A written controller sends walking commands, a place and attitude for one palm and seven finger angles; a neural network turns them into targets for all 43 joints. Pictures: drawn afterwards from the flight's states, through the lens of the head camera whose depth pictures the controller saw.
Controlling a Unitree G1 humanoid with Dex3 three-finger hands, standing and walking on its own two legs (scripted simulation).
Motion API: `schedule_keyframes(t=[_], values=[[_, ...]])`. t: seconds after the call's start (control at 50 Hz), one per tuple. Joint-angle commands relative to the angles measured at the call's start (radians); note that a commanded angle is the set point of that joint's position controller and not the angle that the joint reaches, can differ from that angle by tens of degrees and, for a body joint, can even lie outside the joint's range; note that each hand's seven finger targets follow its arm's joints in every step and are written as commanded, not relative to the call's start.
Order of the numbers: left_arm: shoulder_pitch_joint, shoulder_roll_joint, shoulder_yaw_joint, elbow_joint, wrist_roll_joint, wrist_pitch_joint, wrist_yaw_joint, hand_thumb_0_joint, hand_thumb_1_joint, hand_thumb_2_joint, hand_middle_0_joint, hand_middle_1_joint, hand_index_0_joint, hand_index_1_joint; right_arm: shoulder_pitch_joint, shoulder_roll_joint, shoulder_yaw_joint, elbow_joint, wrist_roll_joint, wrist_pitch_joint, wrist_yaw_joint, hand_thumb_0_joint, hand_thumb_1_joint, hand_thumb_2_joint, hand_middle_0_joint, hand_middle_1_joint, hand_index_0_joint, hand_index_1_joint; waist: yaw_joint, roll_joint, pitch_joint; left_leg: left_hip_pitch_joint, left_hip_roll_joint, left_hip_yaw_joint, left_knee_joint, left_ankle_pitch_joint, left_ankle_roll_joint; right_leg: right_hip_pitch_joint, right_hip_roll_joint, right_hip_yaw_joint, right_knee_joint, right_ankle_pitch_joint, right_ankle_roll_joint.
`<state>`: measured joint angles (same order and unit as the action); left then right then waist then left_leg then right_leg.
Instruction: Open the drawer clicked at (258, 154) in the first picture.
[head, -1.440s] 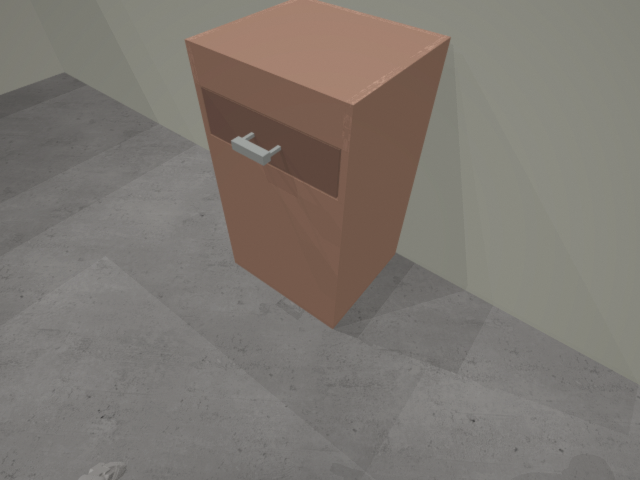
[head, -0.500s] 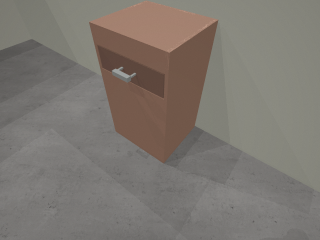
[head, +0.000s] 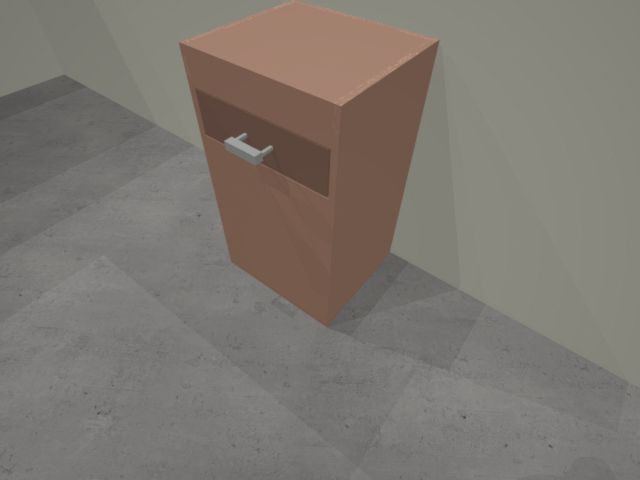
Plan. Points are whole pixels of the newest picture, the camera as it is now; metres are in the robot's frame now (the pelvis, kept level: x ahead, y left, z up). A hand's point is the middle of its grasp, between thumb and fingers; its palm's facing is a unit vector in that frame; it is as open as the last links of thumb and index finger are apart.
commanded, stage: walk around to get in front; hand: left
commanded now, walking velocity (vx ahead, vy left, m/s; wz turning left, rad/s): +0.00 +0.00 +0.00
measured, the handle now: (249, 146) +0.87 +0.23 -0.09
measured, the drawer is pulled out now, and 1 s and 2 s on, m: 0.00 0.00 0.00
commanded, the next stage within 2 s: none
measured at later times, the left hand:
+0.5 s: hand out of the picture +0.02 +0.25 -0.20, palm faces +0.18 -0.96 -0.23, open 7.3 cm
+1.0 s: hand out of the picture -0.03 +0.24 -0.16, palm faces +0.46 -0.84 -0.29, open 7.3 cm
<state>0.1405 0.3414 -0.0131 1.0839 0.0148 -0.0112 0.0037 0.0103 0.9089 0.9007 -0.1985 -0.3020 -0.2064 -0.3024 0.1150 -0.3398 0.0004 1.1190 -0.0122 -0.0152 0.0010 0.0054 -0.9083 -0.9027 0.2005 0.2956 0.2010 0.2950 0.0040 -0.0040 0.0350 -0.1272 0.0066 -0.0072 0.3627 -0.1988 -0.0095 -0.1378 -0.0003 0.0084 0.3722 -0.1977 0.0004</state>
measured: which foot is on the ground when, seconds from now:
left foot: down 0.00-0.98, up 1.00-1.00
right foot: down 0.00-0.48, up 0.50-0.98, down 1.00-1.00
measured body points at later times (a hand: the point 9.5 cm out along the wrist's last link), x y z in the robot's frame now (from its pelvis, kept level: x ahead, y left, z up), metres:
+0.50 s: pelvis -0.02 +0.03 -0.03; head +0.00 +0.06 +0.42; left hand +0.01 +0.30 -0.18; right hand +0.07 -0.22 -0.16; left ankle -0.01 +0.12 -0.75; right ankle +0.00 -0.12 -0.74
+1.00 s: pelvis -0.03 +0.00 -0.01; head +0.01 +0.01 +0.43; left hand -0.05 +0.28 -0.14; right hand +0.14 -0.21 -0.16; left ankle -0.01 +0.13 -0.74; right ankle +0.01 -0.12 -0.75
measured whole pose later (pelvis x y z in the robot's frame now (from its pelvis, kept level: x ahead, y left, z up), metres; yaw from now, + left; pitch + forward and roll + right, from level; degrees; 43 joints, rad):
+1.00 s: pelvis -0.03 +0.00 -0.01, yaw +27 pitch +2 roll +0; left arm 0.18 0.23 0.05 0.86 0.02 0.02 0.03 0.01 0.91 0.90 -0.20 -0.30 -0.20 -0.30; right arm 0.23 -0.24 -0.09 0.93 -0.02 0.06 0.01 0.01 -0.91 -0.90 0.20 0.30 0.20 0.30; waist -0.03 0.02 0.03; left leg -0.41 -0.13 -0.18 0.55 -0.21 0.01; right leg -0.24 -0.02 0.01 0.50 -0.33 0.02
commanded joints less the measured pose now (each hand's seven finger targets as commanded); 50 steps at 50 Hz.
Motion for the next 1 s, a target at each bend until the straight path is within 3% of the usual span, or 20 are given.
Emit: schedule_keyframes(t=[0.0,0.12,0.18,0.22,0.26,0.3,0.32,0.36,0.42,0.44,0.46,0.5,0.54,0.64,0.76,0.86,0.92,0.94,0.96,0.98], values=[[-0.039,0.202,0.047,-0.061,-0.004,-0.020,0.009,0.000,0.900,0.900,-0.200,-0.300,-0.200,-0.300,-0.042,-0.203,-0.034,-0.061,0.005,-0.020,-0.015,0.000,-0.900,-0.900,0.200,0.300,0.200,0.300,-0.004,0.004,-0.062,0.008,0.112,-0.090,-0.062,0.122,0.033,0.005,-0.120,0.104,-0.064,0.124,-0.030],[-0.037,0.202,0.052,-0.067,-0.004,-0.016,0.010,0.000,0.900,0.900,-0.200,-0.300,-0.200,-0.300,-0.043,-0.199,-0.034,-0.069,0.004,-0.015,-0.012,0.000,-0.900,-0.900,0.200,0.300,0.200,0.300,-0.001,0.008,-0.056,-0.019,0.106,-0.102,-0.045,0.153,0.034,0.017,-0.126,0.084,-0.043,0.133,-0.026],[0.023,0.106,0.041,-0.069,-0.006,0.014,0.022,0.000,0.900,0.900,-0.200,-0.300,-0.200,-0.300,0.003,-0.091,-0.018,-0.079,0.001,0.010,-0.007,0.000,-0.900,-0.900,0.200,0.300,0.200,0.300,0.005,0.002,-0.054,-0.093,0.094,-0.101,0.020,0.173,0.023,0.012,-0.145,0.054,0.015,0.126,-0.005],[0.047,0.116,0.050,-0.088,-0.004,0.024,0.025,0.000,0.900,0.900,-0.200,-0.300,-0.200,-0.300,0.010,-0.085,-0.024,-0.103,0.000,0.025,-0.006,0.000,-0.900,-0.900,0.200,0.300,0.200,0.300,0.014,-0.026,-0.044,-0.161,0.074,-0.098,0.083,0.156,0.020,0.013,-0.176,0.066,0.025,0.120,-0.014],[0.067,0.147,0.067,-0.116,-0.001,0.027,0.029,0.000,0.900,0.900,-0.200,-0.300,-0.200,-0.300,0.026,-0.079,-0.036,-0.133,0.001,0.036,-0.004,0.000,-0.900,-0.900,0.200,0.300,0.200,0.300,0.019,-0.106,-0.067,-0.214,0.032,-0.062,0.218,0.094,0.010,0.022,-0.264,0.113,0.004,0.132,-0.067],[0.081,0.158,0.080,-0.148,0.006,0.024,0.034,0.000,0.900,0.900,-0.200,-0.300,-0.200,-0.300,0.026,-0.066,-0.051,-0.166,0.000,0.046,-0.005,0.000,-0.900,-0.900,0.200,0.300,0.200,0.300,0.027,-0.219,-0.050,-0.286,0.001,-0.007,0.436,-0.247,-0.007,0.014,-0.382,0.174,-0.030,0.252,-0.170],[0.074,0.154,0.084,-0.164,0.013,0.022,0.038,0.000,0.900,0.900,-0.200,-0.300,-0.200,-0.300,0.026,-0.062,-0.059,-0.174,0.002,0.049,-0.003,0.000,-0.900,-0.900,0.200,0.300,0.200,0.300,0.027,-0.195,-0.035,-0.290,0.018,0.003,0.530,-0.311,-0.012,-0.015,-0.405,0.156,-0.031,0.303,-0.200],[0.024,0.147,0.088,-0.194,0.017,0.020,0.039,0.000,0.900,0.900,-0.200,-0.300,-0.200,-0.300,0.068,-0.026,-0.062,-0.182,0.011,0.044,0.006,0.000,-0.900,-0.900,0.200,0.300,0.200,0.300,-0.013,-0.159,-0.039,-0.250,0.045,0.012,0.448,-0.308,-0.019,-0.022,-0.381,0.050,0.052,0.421,-0.175],[0.040,0.121,0.091,-0.211,0.002,0.032,0.031,0.000,0.900,0.900,-0.200,-0.300,-0.200,-0.300,0.170,-0.028,-0.067,-0.171,0.001,0.036,0.012,0.000,-0.900,-0.900,0.200,0.300,0.200,0.300,-0.053,-0.066,-0.081,-0.016,0.037,0.042,0.133,0.010,-0.007,-0.167,-0.299,-0.083,0.255,0.210,-0.048],[0.054,0.054,0.083,-0.236,-0.003,0.043,0.025,0.000,0.900,0.900,-0.200,-0.300,-0.200,-0.300,0.201,-0.112,-0.088,-0.183,-0.008,0.030,0.012,0.000,-0.900,-0.900,0.200,0.300,0.200,0.300,-0.061,0.204,-0.066,0.031,0.219,-0.268,0.007,0.129,0.077,-0.356,-0.153,-0.149,0.465,-0.157,0.035],[0.004,0.012,0.075,-0.281,0.000,0.047,0.025,0.000,0.900,0.900,-0.200,-0.300,-0.200,-0.300,0.244,-0.179,-0.106,-0.189,-0.011,0.030,0.007,0.000,-0.900,-0.900,0.200,0.300,0.200,0.300,-0.081,0.323,-0.046,-0.036,0.387,-0.491,-0.108,0.216,0.194,-0.428,-0.070,-0.103,0.662,-0.459,0.061],[-0.028,0.016,0.090,-0.259,0.004,0.058,0.026,0.000,0.900,0.900,-0.200,-0.300,-0.200,-0.300,0.196,-0.129,-0.098,-0.191,-0.008,0.030,-0.012,0.000,-0.900,-0.900,0.200,0.300,0.200,0.300,-0.055,0.167,-0.016,-0.137,0.317,-0.472,-0.143,-0.113,0.175,-0.444,-0.098,0.025,0.792,-0.302,0.041],[0.030,0.014,0.099,-0.222,0.008,0.049,0.013,0.000,0.900,0.900,-0.200,-0.300,-0.200,-0.300,0.120,-0.075,-0.084,-0.211,-0.007,0.019,-0.017,0.000,-0.900,-0.900,0.200,0.300,0.200,0.300,-0.013,0.110,-0.025,-0.135,0.233,-0.358,-0.121,-0.081,0.147,-0.431,-0.108,0.021,0.788,-0.176,0.053],[0.043,-0.022,0.098,-0.218,0.003,0.042,0.014,0.000,0.900,0.900,-0.200,-0.300,-0.200,-0.300,0.168,-0.059,-0.096,-0.202,-0.005,0.016,-0.023,0.000,-0.900,-0.900,0.200,0.300,0.200,0.300,-0.033,0.096,-0.095,0.000,0.197,-0.325,-0.066,0.130,0.180,-0.421,-0.076,-0.004,0.660,-0.188,0.075],[0.017,-0.032,0.103,-0.242,-0.001,0.042,0.021,0.000,0.900,0.900,-0.200,-0.300,-0.200,-0.300,0.177,-0.066,-0.113,-0.207,-0.011,0.032,-0.019,0.000,-0.900,-0.900,0.200,0.300,0.200,0.300,-0.050,0.135,-0.080,-0.035,0.189,-0.424,-0.073,0.048,0.191,-0.366,-0.049,0.005,0.535,-0.226,0.073],[0.075,-0.029,0.101,-0.250,-0.006,0.040,0.027,0.000,0.900,0.900,-0.200,-0.300,-0.200,-0.300,0.134,-0.082,-0.125,-0.235,-0.015,0.046,-0.013,0.000,-0.900,-0.900,0.200,0.300,0.200,0.300,-0.029,0.180,-0.107,-0.083,0.159,-0.486,-0.052,0.060,0.180,-0.230,-0.009,0.009,0.370,-0.240,0.054],[0.175,-0.007,0.110,-0.233,-0.008,0.034,0.032,0.000,0.900,0.900,-0.200,-0.300,-0.200,-0.300,0.083,-0.078,-0.130,-0.262,-0.011,0.057,-0.005,0.000,-0.900,-0.900,0.200,0.300,0.200,0.300,0.019,0.145,-0.098,-0.247,0.082,-0.444,-0.023,-0.050,0.108,0.009,0.006,-0.022,0.101,-0.116,0.035],[0.212,0.042,0.118,-0.234,-0.001,0.025,0.037,0.000,0.900,0.900,-0.200,-0.300,-0.200,-0.300,0.076,-0.043,-0.126,-0.270,-0.002,0.060,0.002,0.000,-0.900,-0.900,0.200,0.300,0.200,0.300,0.039,0.058,-0.095,-0.375,0.021,-0.377,0.094,-0.136,0.060,0.142,-0.087,0.062,-0.049,-0.110,0.007],[0.199,0.136,0.135,-0.255,0.017,0.015,0.045,0.000,0.900,0.900,-0.200,-0.300,-0.200,-0.300,0.110,0.032,-0.117,-0.294,0.003,0.059,0.003,0.000,-0.900,-0.900,0.200,0.300,0.200,0.300,0.032,-0.240,-0.077,-0.575,-0.115,-0.161,0.402,-0.300,-0.025,0.196,-0.392,0.407,-0.193,-0.291,-0.099],[0.110,0.140,0.115,-0.286,0.008,0.022,0.044,0.000,0.900,0.900,-0.200,-0.300,-0.200,-0.300,0.101,-0.009,-0.126,-0.301,-0.019,0.054,0.001,0.000,-0.900,-0.900,0.200,0.300,0.200,0.300,0.007,-0.216,-0.021,-0.549,-0.099,-0.114,0.601,-0.329,-0.029,-0.002,-0.478,0.398,-0.190,-0.216,-0.148]])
